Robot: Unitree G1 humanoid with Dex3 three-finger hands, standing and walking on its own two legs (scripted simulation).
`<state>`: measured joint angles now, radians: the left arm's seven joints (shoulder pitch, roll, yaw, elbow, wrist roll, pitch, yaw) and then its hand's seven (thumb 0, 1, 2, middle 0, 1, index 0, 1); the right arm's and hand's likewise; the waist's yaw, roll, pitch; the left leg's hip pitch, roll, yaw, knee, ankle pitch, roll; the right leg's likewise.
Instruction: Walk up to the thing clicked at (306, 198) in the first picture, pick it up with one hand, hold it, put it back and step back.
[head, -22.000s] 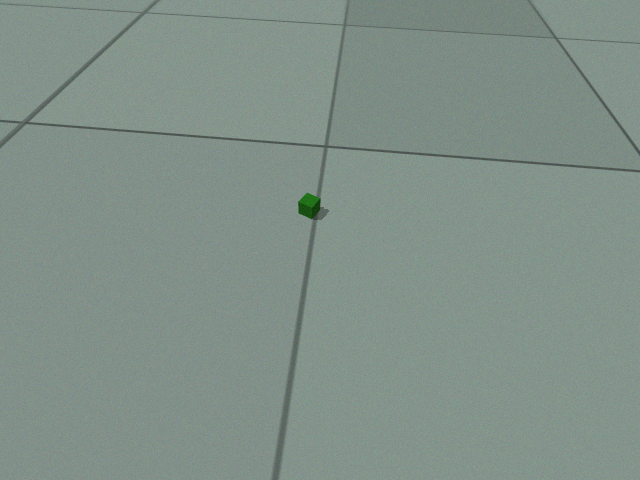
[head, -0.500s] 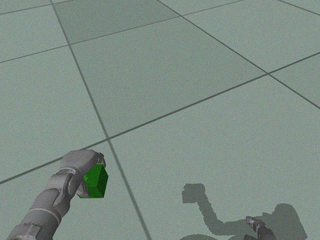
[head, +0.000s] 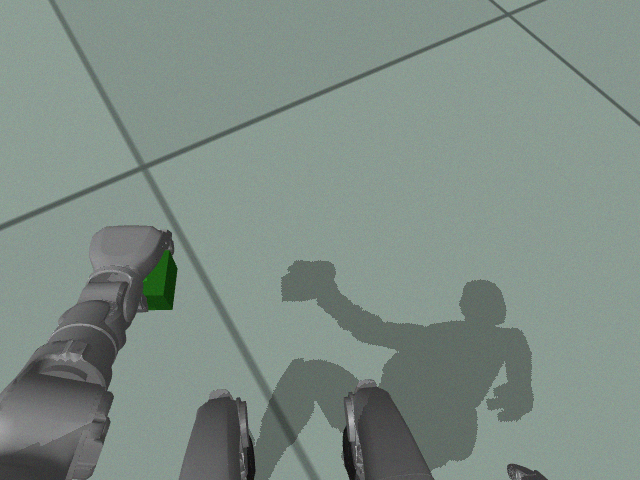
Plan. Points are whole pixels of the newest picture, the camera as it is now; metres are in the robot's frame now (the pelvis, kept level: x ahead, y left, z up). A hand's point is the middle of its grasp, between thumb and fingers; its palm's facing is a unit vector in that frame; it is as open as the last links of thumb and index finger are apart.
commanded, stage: crouch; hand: left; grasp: from above
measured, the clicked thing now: (146, 280) +0.41 +0.22 -0.15
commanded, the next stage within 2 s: lower in 1.40 s
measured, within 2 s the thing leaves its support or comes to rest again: neither
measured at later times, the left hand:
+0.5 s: hand (173, 291) +0.46 +0.23 -0.33, palm faces -0.43 +0.01 -0.90, open 9.7 cm
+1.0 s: hand (182, 293) +0.48 +0.23 -0.42, palm faces -0.46 +0.01 -0.89, open 9.7 cm
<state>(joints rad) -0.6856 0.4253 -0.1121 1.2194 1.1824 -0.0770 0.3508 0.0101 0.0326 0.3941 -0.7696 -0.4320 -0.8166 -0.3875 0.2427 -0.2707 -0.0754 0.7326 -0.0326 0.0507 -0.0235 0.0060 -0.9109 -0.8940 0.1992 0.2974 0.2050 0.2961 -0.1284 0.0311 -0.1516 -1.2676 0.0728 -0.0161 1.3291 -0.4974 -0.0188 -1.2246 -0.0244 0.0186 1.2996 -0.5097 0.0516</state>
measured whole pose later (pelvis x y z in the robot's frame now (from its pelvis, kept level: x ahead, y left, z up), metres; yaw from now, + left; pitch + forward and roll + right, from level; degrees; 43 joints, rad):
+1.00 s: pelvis -0.03 +0.00 -0.26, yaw -5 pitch +36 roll -7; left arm -1.05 0.75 0.08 1.42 1.29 -0.20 0.31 0.01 0.09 0.36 -0.71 -0.47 -0.76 -0.42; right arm 0.19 -0.26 0.03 0.73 -0.13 -0.01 0.13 0.00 -0.92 -0.90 0.20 0.30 0.21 0.30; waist -0.27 0.00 -0.05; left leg -2.22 0.05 -0.15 2.24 -0.66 -0.03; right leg -2.13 0.02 -0.01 2.18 -0.69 0.07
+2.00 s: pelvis -0.03 +0.00 -0.32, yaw -9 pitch +33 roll -11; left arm -1.11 0.91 0.11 1.53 1.33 -0.22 0.38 0.01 0.04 0.39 -0.76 -0.44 -0.81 -0.39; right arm 0.15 -0.28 0.17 0.69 -0.19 -0.04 0.15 0.00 -0.92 -0.90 0.20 0.30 0.21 0.30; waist -0.34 -0.05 0.07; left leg -2.38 0.03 -0.23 2.46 -0.68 -0.03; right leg -2.25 0.05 -0.04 2.35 -0.69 0.08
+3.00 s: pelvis -0.03 +0.01 -0.33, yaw -13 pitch +29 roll -14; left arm -1.12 1.03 0.11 1.65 1.33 -0.21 0.49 0.01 0.06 0.38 -0.74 -0.46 -0.78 -0.41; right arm 0.13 -0.31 0.28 0.64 -0.24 -0.13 0.19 0.00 -0.92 -0.90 0.20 0.30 0.21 0.30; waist -0.40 -0.12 0.15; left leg -2.38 0.04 -0.29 2.53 -0.70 -0.02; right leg -2.23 0.07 -0.09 2.37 -0.68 0.08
